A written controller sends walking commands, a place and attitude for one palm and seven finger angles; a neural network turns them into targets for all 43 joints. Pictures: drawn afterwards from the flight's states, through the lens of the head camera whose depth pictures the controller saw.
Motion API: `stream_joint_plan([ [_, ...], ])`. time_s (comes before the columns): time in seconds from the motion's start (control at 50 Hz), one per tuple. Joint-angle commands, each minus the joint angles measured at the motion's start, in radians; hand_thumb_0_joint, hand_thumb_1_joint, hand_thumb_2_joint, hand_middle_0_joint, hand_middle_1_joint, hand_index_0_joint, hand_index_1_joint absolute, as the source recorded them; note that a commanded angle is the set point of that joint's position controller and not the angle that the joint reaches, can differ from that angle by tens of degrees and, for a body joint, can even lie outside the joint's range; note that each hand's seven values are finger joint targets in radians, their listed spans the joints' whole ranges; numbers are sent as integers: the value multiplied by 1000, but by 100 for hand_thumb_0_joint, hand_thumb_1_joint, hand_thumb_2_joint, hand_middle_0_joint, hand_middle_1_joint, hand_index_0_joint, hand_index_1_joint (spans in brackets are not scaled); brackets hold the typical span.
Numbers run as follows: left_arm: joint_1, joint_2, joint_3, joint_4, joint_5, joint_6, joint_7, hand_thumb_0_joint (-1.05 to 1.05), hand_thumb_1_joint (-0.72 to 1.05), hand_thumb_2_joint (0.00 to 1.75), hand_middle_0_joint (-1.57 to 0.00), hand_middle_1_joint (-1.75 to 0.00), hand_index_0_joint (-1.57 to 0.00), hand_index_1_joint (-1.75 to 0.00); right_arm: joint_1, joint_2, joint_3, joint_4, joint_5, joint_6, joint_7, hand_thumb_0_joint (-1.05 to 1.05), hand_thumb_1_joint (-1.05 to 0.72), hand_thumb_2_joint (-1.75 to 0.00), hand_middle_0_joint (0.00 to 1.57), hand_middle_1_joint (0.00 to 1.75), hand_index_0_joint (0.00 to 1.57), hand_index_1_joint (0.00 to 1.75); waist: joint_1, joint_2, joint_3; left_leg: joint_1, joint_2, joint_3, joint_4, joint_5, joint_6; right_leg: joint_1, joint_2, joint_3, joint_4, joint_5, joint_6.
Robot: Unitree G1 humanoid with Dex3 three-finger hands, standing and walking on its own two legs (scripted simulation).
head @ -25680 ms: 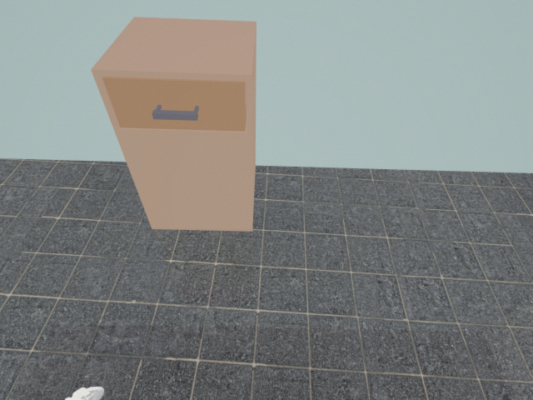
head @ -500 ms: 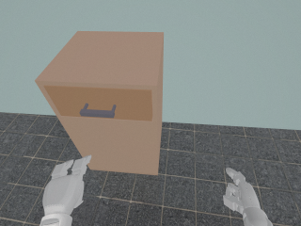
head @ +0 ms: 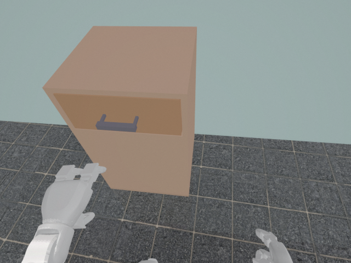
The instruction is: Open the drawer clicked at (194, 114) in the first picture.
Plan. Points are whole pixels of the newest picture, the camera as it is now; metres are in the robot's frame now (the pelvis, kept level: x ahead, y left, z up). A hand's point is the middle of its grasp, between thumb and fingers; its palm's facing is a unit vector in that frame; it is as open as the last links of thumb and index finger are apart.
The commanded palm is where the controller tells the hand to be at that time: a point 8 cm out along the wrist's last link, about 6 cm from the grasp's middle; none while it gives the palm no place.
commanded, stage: raise the hand with hooked fingers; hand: left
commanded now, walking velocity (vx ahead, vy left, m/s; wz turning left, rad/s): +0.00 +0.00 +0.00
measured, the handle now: (118, 122) +0.55 +0.26 -0.07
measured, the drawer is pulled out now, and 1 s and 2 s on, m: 0.00 0.00 0.00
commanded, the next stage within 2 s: move the hooked fingers above the handle in 1.06 s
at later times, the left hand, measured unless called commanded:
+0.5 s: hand (67, 166) +0.29 +0.26 +0.09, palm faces +0.07 -0.09 -0.99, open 13.6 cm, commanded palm +0.27 +0.27 +0.15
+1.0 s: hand (70, 158) +0.30 +0.26 +0.10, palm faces +0.03 -0.09 -1.00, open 13.8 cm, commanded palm +0.28 +0.26 +0.16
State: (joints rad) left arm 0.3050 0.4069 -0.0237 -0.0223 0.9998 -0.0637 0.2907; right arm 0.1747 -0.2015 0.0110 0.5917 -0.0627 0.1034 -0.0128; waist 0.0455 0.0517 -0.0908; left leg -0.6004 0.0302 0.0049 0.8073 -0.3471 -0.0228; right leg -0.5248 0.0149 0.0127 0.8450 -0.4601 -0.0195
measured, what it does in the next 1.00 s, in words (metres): stands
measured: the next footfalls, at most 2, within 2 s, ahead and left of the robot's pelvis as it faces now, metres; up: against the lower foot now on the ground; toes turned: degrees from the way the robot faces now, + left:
none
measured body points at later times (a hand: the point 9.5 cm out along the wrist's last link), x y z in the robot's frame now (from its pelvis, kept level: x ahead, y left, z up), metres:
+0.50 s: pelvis +0.01 +0.02 +0.02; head +0.02 +0.00 +0.47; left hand +0.28 +0.27 +0.14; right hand +0.22 -0.18 -0.07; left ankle +0.03 +0.14 -0.70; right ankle -0.02 -0.11 -0.70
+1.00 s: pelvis +0.00 +0.02 +0.03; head +0.02 -0.01 +0.48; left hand +0.29 +0.26 +0.15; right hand +0.17 -0.22 -0.09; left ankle +0.03 +0.14 -0.70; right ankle -0.02 -0.11 -0.70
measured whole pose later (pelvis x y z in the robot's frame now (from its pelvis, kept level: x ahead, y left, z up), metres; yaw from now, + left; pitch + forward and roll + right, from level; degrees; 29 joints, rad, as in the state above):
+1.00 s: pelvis +0.00 +0.02 +0.03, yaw +1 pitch +3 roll +0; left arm -0.04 0.49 -0.03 0.08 0.93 -0.10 0.10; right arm 0.18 -0.26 -0.04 0.62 -0.01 0.14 -0.02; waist 0.06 0.06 -0.02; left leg -0.39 0.01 0.00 0.58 -0.24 0.00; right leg -0.30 -0.01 0.00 0.59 -0.34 0.00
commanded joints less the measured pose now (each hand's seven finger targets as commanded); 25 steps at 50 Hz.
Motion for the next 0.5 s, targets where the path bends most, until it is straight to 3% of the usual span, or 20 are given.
stream_joint_plan([
  [0.0,-140,205,183,-208,-8,-46,75,0,-10,47,-27,-94,-27,-94,-149,-114,-66,-170,-4,-68,-10,0,-90,-90,20,30,20,30,17,-70,-193,192,-61,13,-79,181,58,49,3,19,-184,312,-13],
  [0.04,-156,193,174,-200,-10,-47,97,0,-15,45,-27,-98,-27,-98,-134,-118,-75,-161,-1,-69,-7,0,-90,-90,20,30,20,30,13,-20,-204,221,-61,15,-82,190,55,37,4,5,-180,306,-17],
  [0.08,-184,184,158,-178,-15,-28,99,0,-20,43,-28,-100,-28,-100,-129,-127,-83,-155,5,-65,-4,0,-90,-90,20,30,20,30,2,-36,-204,238,-58,15,-88,204,56,33,8,-6,-183,315,-16],
  [0.14,-255,178,118,-197,-18,9,83,0,-27,40,-28,-105,-28,-105,-134,-136,-87,-154,15,-64,-2,0,-90,-90,20,30,20,30,1,-1,-209,278,-53,12,-114,221,55,42,10,-17,-192,303,-19],
  [0.22,-300,178,82,-191,-20,54,27,0,-36,36,-29,-111,-29,-111,-149,-137,-83,-158,29,-58,-8,0,-90,-90,20,30,20,30,5,-6,-186,316,-47,8,-152,252,57,77,12,-25,-217,319,-19],
  [0.3,-368,229,112,-179,-15,74,-22,0,-45,32,-30,-117,-30,-117,-157,-138,-71,-157,34,-46,-10,0,-90,-90,20,30,20,30,20,-2,-183,346,-44,2,-192,296,51,119,17,-33,-238,335,-22],
  [0.36,-420,215,90,-166,-18,81,-54,0,-50,30,-30,-120,-30,-120,-156,-130,-65,-156,41,-38,-9,0,-90,-90,20,30,20,30,18,15,-161,375,-42,4,-216,312,48,133,18,-40,-259,341,-22],
  [0.44,-505,224,79,-119,-35,90,-106,0,-50,30,-30,-120,-30,-120,-154,-130,-54,-150,49,-28,-14,0,-90,-90,20,30,20,30,9,-22,-139,387,-45,5,-247,284,48,157,20,-42,-297,322,-17],
  [0.48,-561,238,74,-130,-34,80,-129,0,-50,30,-30,-120,-30,-120,-158,-130,-52,-147,48,-26,-16,0,-90,-90,20,30,20,30,7,-1,-151,412,-46,6,-255,295,49,166,20,-40,-309,329,-17],
])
